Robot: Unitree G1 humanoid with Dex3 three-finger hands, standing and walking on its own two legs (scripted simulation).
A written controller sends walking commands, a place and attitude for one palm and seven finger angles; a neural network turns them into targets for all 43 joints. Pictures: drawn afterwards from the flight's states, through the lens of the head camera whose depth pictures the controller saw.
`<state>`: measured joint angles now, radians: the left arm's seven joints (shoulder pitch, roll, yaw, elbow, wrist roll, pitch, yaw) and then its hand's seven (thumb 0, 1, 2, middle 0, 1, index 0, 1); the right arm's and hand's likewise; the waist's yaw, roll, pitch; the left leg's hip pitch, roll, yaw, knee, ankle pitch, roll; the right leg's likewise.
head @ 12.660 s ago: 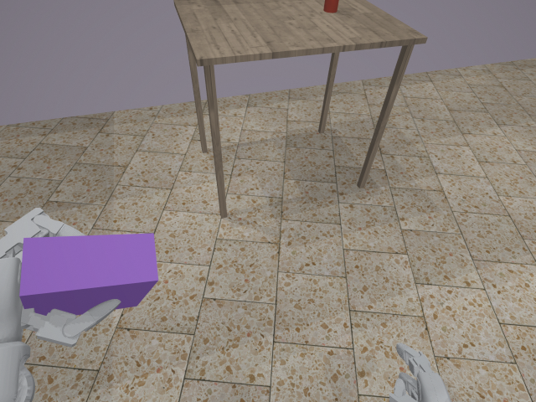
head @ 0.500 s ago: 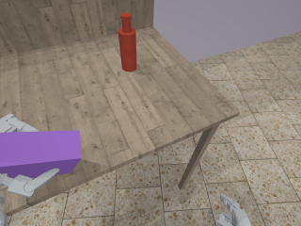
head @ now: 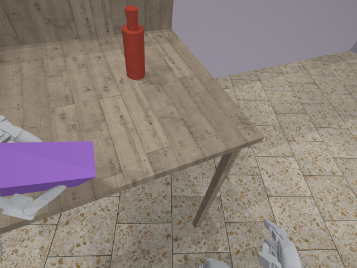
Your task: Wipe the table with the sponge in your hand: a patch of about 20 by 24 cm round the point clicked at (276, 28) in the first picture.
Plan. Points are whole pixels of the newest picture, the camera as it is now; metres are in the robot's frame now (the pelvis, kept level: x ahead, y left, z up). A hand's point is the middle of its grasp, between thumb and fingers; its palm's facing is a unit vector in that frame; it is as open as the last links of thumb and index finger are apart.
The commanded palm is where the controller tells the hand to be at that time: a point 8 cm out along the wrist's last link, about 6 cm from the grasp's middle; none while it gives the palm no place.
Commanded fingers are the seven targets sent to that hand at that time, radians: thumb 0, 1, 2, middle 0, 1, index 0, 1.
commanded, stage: come to a stop and stand still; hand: left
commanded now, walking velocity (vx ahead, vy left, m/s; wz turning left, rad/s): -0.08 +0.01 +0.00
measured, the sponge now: (57, 168) +0.24 +0.22 +0.16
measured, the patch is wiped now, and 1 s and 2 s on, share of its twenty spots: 0.00 0.00 0.00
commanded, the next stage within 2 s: look again from close up in 0.86 s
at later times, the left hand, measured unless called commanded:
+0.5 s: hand (5, 170) +0.21 +0.27 +0.18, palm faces +0.46 -0.82 -0.35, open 9.7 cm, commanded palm +0.16 +0.31 +0.20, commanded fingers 0.00 0.10 1.30 -1.20 -1.60 -1.20 -1.60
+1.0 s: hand out of the picture +0.24 +0.29 +0.20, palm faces +0.43 -0.77 -0.46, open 9.7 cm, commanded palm +0.17 +0.31 +0.20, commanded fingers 0.00 0.10 1.30 -1.20 -1.60 -1.20 -1.60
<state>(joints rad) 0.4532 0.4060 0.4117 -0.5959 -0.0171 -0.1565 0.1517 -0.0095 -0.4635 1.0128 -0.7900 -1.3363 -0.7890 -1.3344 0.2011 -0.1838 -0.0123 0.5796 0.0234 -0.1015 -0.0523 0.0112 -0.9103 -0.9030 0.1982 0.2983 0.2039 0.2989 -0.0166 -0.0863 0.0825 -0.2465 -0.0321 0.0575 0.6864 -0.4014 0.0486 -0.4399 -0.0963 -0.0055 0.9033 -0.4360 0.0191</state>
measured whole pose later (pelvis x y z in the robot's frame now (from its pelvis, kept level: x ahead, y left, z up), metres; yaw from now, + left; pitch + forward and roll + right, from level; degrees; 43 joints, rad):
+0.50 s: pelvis +0.01 +0.02 +0.02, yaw +3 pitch -3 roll -1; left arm 0.43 0.35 0.32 -0.53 -0.03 -0.13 0.16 -0.01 -0.46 1.01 -0.79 -1.33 -0.79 -1.33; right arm 0.19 -0.19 0.02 0.60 0.03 -0.10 -0.06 0.01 -0.91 -0.90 0.20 0.30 0.20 0.30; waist 0.03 -0.01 0.08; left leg -0.27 0.03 -0.01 0.57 -0.26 -0.01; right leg -0.21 -0.05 -0.11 0.53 -0.27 0.01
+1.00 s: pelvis +0.02 +0.03 +0.02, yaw +2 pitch -1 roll -1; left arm 0.34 0.44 0.37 -0.47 0.00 -0.16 0.11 -0.01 -0.47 1.01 -0.79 -1.33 -0.79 -1.33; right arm 0.21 -0.19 0.01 0.59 0.01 -0.12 -0.06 0.01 -0.91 -0.90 0.20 0.30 0.20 0.30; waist 0.06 0.00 0.08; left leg -0.25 0.04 0.00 0.50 -0.23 0.00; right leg -0.18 -0.04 -0.10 0.42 -0.21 0.02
